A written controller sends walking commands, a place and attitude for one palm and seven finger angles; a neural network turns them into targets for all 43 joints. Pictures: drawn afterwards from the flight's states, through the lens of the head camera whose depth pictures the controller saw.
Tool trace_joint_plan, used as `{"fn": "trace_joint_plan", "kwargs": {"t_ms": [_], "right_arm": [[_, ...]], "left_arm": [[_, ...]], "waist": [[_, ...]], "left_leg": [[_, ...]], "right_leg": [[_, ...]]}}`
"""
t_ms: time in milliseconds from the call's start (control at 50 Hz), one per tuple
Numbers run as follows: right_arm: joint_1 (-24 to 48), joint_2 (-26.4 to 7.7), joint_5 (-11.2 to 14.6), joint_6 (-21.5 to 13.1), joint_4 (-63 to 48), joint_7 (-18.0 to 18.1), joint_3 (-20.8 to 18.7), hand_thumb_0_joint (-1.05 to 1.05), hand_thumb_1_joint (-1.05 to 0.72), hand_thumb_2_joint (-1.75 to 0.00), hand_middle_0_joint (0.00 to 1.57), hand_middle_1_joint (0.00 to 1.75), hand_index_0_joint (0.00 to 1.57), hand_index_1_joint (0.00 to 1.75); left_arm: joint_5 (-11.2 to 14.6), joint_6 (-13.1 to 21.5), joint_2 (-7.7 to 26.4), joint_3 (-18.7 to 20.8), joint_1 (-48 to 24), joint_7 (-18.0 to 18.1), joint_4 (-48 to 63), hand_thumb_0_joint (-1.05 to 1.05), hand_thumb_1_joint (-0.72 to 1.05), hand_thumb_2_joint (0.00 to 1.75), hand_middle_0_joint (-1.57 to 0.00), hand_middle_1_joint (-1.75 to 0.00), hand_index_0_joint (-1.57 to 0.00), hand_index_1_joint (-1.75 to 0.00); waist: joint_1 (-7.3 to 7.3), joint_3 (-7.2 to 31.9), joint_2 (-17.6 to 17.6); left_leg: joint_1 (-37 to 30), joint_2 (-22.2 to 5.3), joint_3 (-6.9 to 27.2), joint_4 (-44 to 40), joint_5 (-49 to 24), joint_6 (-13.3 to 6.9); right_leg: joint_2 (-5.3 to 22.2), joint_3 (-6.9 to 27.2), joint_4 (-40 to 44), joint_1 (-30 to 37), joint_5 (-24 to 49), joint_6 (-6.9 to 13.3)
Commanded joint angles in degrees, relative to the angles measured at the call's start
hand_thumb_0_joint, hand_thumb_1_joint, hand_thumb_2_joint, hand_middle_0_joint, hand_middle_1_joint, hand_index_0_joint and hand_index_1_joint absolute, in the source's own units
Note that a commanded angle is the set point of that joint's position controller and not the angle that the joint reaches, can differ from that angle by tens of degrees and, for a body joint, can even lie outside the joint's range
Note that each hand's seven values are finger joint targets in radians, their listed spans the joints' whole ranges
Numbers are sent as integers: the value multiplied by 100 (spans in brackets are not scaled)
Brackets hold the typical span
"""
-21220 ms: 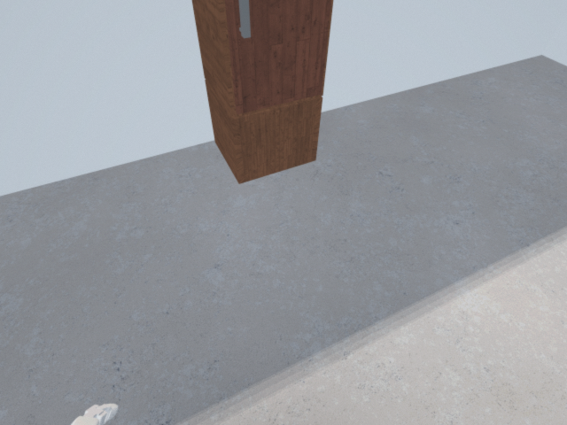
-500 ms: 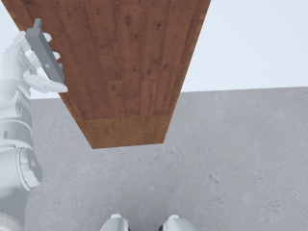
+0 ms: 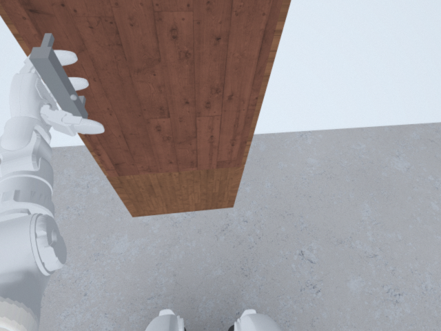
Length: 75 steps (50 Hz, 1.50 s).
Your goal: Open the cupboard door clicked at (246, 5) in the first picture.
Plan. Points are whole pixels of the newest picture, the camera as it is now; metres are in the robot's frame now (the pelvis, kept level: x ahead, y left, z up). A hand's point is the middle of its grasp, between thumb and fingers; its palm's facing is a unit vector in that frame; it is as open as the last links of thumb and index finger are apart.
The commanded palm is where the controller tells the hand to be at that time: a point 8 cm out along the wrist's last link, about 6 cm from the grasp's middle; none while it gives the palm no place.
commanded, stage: slide the fingers in behind the handle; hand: left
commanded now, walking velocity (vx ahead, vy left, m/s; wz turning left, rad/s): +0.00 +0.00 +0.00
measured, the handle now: (65, 82) +0.54 +0.25 +0.10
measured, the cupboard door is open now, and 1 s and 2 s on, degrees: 0 0 37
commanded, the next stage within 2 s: close the thumb around the handle in 0.22 s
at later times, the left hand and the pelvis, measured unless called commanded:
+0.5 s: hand (71, 96) +0.50 +0.23 +0.11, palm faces +0.04 -1.00 +0.00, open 13.0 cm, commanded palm +0.47 +0.28 +0.10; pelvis +0.00 +0.01 +0.00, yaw +0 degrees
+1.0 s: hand (73, 96) +0.50 +0.22 +0.11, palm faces +0.04 -1.00 +0.00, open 5.9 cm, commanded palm +0.47 +0.28 +0.10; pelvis +0.00 +0.01 +0.00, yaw -1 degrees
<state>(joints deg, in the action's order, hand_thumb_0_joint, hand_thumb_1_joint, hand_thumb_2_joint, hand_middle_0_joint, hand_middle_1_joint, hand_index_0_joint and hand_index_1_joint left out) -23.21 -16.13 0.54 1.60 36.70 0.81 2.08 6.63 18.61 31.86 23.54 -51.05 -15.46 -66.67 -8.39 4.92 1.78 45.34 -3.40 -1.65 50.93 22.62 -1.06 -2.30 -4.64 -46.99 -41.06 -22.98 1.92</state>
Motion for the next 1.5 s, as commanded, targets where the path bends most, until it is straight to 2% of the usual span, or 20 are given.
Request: {"fn": "trace_joint_plan", "kwargs": {"t_ms": [0,20,60,300,340,460,540,620,680,780,800,820,900,960,1060,1100,1120,1260,1360,1480], "right_arm": [[-811,-989,18,-100,-319,123,-363,0,-90,-90,20,30,20,30],[-801,-978,13,-101,-328,122,-368,0,-90,-90,20,30,20,30],[-809,-957,9,-108,-313,112,-370,0,-90,-90,20,30,20,30],[-836,-993,10,-63,-315,135,-366,0,-90,-90,20,30,20,30],[-802,-994,25,-58,-331,137,-349,0,-90,-90,20,30,20,30],[-845,-1019,-3,-63,-399,156,-347,0,-90,-90,20,30,20,30],[-825,-1020,0,-60,-367,151,-350,0,-90,-90,20,30,20,30],[-858,-1017,-16,-81,-369,128,-378,0,-90,-90,20,30,20,30],[-836,-1004,-11,-73,-327,124,-371,0,-90,-90,20,30,20,30],[-866,-1015,-34,-61,-328,112,-402,0,-90,-90,20,30,20,30],[-840,-984,-26,-60,-340,95,-384,0,-90,-90,20,30,20,30],[-859,-998,-28,-56,-332,92,-397,0,-90,-90,20,30,20,30],[-827,-1000,-11,-24,-362,85,-381,0,-90,-90,20,30,20,30],[-809,-1014,-17,-17,-417,105,-392,0,-90,-90,20,30,20,30],[-785,-982,-19,-13,-456,97,-382,0,-90,-90,20,30,20,30],[-764,-960,-16,-25,-418,89,-378,0,-90,-90,20,30,20,30],[-790,-986,-13,-25,-376,96,-386,0,-90,-90,20,30,20,30],[-700,-959,6,-15,-567,58,-431,0,-90,-90,20,30,20,30],[-404,-893,98,-7,-820,43,-437,0,-90,-90,20,30,20,30],[53,-758,191,-111,-1144,-14,-446,0,-90,-90,20,30,20,30]], "left_arm": [[108,396,1540,162,-2589,-134,1296,0,-50,30,-30,-120,-30,-120],[106,406,1485,127,-2591,-156,1379,0,-50,30,-30,-120,-30,-120],[141,409,1238,-15,-2612,-162,1358,0,-50,30,-30,-120,-30,-120],[124,325,1607,269,-2441,-156,1148,0,-50,30,-30,-120,-30,-120],[125,285,1510,144,-2510,-177,1065,0,-39,35,-31,-121,-31,-121],[132,317,1766,371,-2389,-194,1138,0,-5,49,-33,-125,-33,-125],[110,285,1611,216,-2534,-175,1041,0,17,59,-35,-127,-35,-127],[148,415,1563,261,-2542,-133,1420,0,40,68,-36,-130,-36,-130],[141,393,1412,128,-2624,-112,1314,0,56,76,-38,-131,-38,-131],[104,427,1626,350,-2500,-41,1593,0,84,88,-40,-134,-40,-134],[115,415,1441,221,-2416,-42,1538,0,90,90,-40,-135,-40,-135],[126,418,1502,307,-2352,-19,1518,0,90,90,-40,-135,-40,-135],[138,299,1447,290,-2106,-21,1220,0,90,90,-40,-135,-40,-135],[117,329,1671,460,-2227,6,1440,0,90,90,-40,-135,-40,-135],[88,372,1482,300,-2096,12,1434,0,90,90,-40,-135,-40,-135],[75,372,1292,110,-2328,10,1446,0,90,90,-40,-135,-40,-135],[41,376,1420,173,-2435,23,1367,0,90,90,-40,-135,-40,-135],[235,388,1271,283,-1400,-58,1958,0,90,90,-40,-135,-40,-135],[476,238,922,200,-137,-105,2575,0,90,90,-40,-135,-40,-135],[760,32,317,-40,1650,-97,4073,0,90,90,-40,-135,-40,-135]], "waist": [[-66,2521,443],[-31,2615,662],[-108,2460,631],[-32,2454,482],[-96,2222,439],[3,2478,513],[-94,2254,513],[-9,2714,678],[-88,2491,667],[36,2799,838],[37,2704,847],[43,2653,594],[31,2303,410],[108,2378,627],[75,2414,492],[8,2373,683],[-24,2298,588],[253,2868,472],[465,2546,229],[755,2309,398]], "left_leg": [[-1897,217,350,-427,-1939,-155],[-2028,222,353,-416,-2026,-140],[-2145,207,385,-408,-2065,-145],[-1914,213,344,-412,-2065,-147],[-1843,207,354,-450,-1890,-146],[-1883,214,363,-420,-2061,-143],[-1915,168,409,-452,-1836,-117],[-2316,151,467,-408,-2224,-78],[-2214,150,452,-423,-2105,-92],[-2505,130,494,-407,-2506,-49],[-2489,134,494,-414,-2507,-37],[-2427,118,506,-428,-2499,-42],[-2085,150,419,-478,-2248,-83],[-2142,168,413,-485,-2246,-82],[-2145,165,409,-477,-2252,-87],[-2210,162,404,-473,-2182,-70],[-2189,142,451,-477,-2081,-62],[-2408,168,362,-447,-2738,-89],[-2142,215,194,-638,-2598,-142],[-2356,223,78,-835,-3013,-144]], "right_leg": [[-94,408,510,884,2163,-112],[-91,405,494,831,2180,-100],[-112,342,506,617,2077,-88],[-92,379,506,811,2204,-117],[-99,363,539,693,2031,-116],[-99,376,472,808,2150,-98],[-104,321,514,489,1803,-115],[-133,289,445,516,1964,-86],[-135,285,476,408,1872,-104],[-138,258,416,469,2054,-74],[-148,240,417,445,2031,-67],[-154,221,426,502,2044,-74],[-149,249,476,615,2061,-92],[-132,271,455,651,2032,-62],[-133,270,452,674,2070,-72],[-123,278,469,529,1997,-88],[-125,261,470,435,1859,-83],[-150,292,421,1020,2506,-64],[-130,325,547,1553,2780,-60],[-58,333,610,1937,3212,-74]]}}
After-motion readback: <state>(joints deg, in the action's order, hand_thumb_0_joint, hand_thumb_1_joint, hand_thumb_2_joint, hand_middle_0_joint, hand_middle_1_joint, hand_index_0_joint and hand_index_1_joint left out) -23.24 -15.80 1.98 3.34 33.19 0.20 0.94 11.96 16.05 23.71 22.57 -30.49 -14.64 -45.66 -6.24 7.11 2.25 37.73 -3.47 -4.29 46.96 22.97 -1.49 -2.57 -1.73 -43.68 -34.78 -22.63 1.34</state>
